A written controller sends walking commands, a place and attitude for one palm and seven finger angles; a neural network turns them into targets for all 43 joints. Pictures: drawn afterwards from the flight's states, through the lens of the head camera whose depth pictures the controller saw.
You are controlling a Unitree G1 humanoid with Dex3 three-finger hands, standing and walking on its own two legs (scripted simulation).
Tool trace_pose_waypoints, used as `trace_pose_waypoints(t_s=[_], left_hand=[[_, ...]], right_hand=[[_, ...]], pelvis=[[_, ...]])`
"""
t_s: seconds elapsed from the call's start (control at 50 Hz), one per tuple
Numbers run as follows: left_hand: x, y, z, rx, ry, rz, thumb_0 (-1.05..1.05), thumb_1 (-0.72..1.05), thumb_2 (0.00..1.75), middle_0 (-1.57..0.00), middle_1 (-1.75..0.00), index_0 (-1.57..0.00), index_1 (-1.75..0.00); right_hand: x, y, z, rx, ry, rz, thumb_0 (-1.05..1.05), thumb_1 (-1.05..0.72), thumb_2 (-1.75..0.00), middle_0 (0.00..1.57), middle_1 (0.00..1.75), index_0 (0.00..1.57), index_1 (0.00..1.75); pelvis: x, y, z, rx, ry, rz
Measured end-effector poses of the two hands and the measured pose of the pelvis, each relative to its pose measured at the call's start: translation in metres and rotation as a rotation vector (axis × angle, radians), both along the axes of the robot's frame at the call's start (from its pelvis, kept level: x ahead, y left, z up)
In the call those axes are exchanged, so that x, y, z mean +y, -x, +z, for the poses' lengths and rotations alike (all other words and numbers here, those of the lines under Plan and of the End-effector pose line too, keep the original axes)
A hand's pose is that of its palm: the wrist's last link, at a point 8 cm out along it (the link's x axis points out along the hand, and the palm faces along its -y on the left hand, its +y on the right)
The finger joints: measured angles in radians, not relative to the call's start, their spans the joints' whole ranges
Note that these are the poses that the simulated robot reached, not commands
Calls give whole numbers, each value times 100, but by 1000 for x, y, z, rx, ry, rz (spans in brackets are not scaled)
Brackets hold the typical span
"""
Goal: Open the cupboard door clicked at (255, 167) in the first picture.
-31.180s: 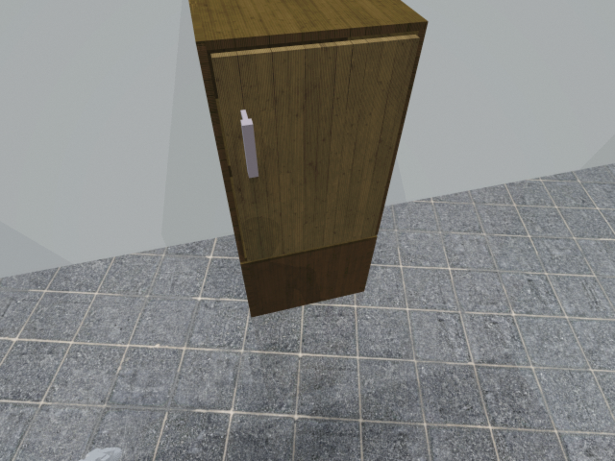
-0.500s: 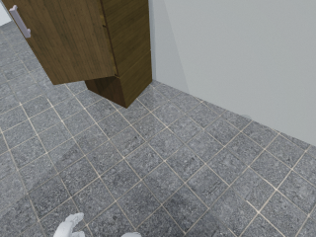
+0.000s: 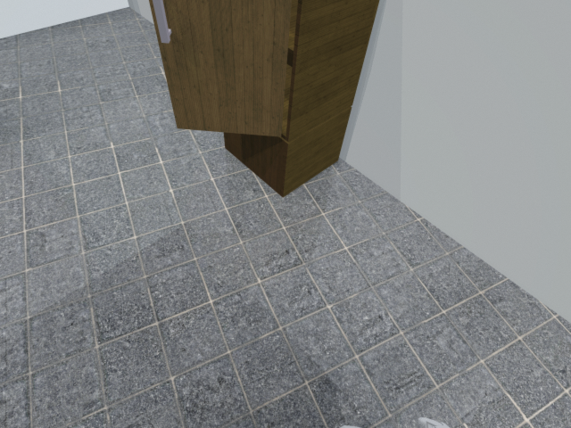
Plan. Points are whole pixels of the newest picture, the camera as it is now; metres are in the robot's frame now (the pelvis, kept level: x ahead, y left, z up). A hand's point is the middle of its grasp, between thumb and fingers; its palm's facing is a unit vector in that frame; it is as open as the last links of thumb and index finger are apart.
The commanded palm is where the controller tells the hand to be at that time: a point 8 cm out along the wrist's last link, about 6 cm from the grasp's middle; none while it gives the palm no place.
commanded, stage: take the last steps up to it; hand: left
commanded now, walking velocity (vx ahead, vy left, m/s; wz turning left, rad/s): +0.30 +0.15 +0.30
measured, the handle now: (163, 15) +1.09 +0.45 +0.02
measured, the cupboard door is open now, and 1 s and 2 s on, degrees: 44 44 44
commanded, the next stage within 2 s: come to a stop and stand still in 1.54 s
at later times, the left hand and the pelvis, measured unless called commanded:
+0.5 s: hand out of the picture +0.00 +0.22 -0.18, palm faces +0.25 -0.96 -0.16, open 7.4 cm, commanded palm none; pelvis +0.10 +0.06 -0.01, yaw +9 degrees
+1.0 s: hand (140, 269) +0.39 +0.31 -0.15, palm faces +0.07 -0.98 -0.20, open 7.4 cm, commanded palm none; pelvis +0.26 +0.13 -0.01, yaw +6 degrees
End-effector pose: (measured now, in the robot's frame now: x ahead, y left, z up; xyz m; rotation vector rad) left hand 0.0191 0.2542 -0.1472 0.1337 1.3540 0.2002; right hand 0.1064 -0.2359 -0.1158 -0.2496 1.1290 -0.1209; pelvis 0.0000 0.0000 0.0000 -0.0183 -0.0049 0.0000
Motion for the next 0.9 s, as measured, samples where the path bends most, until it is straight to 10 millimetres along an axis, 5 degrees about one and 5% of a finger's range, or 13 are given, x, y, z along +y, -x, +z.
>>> trace_pose_waypoints(t_s=[0.16,0.26,0.4,0.54,0.62,0.72,0.9], left_hand=[[-13,-22,12,-136,-32,15,1,91,90,-20,-30,-20,-30],[-22,-3,19,-94,-21,80,0,91,89,-20,-30,-20,-30],[-17,21,16,57,43,150,1,90,89,-20,-30,-20,-30],[29,26,-15,195,92,220,1,90,89,-20,-30,-20,-30],[67,-19,-17,178,67,179,1,91,89,-20,-30,-20,-30],[102,-117,2,-5,25,116,1,91,90,-20,-30,-20,-30],[116,-286,29,-257,0,-8,1,91,90,-20,-30,-20,-30]], right_hand=[[-7,28,-28,105,-69,-13,0,-90,-90,20,29,20,30],[-10,18,-25,176,-70,4,1,-90,-90,20,29,20,30],[14,-40,-8,152,-49,53,1,-90,-90,20,29,19,30],[83,-130,-20,36,-11,159,1,-90,-90,19,29,19,30],[116,-143,-16,4,-23,131,0,-90,-90,20,29,19,30],[131,-136,-10,42,-32,57,-1,-94,-90,20,29,20,30],[138,-107,-23,249,-70,-37,0,-92,-90,20,29,20,30]], pelvis=[[-12,-12,-7,3,-25,57],[-5,-29,1,-3,-23,91],[23,-64,9,19,-43,139],[80,-107,-18,17,-17,162],[98,-125,-13,10,-24,135],[117,-153,1,11,-34,119],[131,-217,5,3,-56,108]])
